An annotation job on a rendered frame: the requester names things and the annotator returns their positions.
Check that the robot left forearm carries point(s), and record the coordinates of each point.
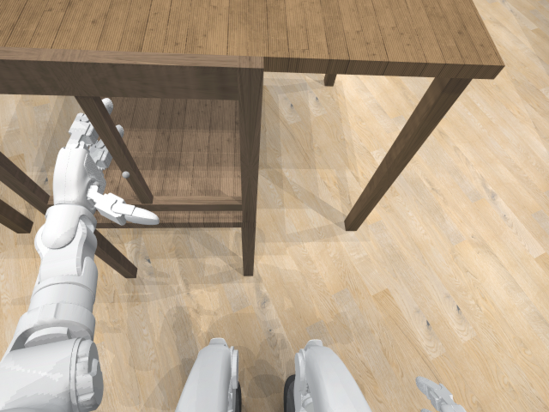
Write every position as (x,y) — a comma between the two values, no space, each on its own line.
(61,306)

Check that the chair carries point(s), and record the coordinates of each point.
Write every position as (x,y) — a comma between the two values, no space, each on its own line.
(192,126)

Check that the left robot hand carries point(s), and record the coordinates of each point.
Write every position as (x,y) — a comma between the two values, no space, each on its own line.
(78,167)

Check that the robot right shin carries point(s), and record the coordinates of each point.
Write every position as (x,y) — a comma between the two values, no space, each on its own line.
(304,403)

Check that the table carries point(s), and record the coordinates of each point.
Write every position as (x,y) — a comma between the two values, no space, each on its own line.
(445,39)

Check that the right robot thigh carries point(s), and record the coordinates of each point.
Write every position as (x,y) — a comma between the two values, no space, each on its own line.
(320,372)

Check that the right robot hand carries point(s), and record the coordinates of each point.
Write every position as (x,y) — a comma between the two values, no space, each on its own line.
(441,398)

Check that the left robot upper arm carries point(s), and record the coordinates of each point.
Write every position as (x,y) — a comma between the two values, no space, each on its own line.
(60,376)

